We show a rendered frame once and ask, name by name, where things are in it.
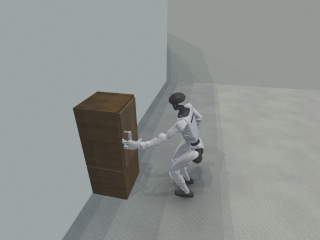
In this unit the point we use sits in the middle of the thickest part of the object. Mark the robot torso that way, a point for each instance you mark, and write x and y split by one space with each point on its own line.
190 133

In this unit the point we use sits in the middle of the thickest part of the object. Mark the robot left thigh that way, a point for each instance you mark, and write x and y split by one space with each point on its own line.
186 159

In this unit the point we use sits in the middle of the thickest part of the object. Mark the cupboard door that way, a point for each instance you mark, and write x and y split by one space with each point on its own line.
128 122

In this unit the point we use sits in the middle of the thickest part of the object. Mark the left robot upper arm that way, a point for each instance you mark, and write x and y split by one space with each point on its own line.
178 127

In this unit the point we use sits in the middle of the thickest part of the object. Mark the right robot upper arm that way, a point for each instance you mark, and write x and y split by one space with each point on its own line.
197 115

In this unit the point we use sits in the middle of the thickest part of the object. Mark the robot left forearm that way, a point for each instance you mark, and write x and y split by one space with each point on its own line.
151 143

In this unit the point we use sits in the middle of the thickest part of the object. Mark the robot left hand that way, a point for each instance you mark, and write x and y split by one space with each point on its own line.
132 145

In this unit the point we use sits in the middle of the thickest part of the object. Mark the handle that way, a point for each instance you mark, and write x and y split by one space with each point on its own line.
129 135

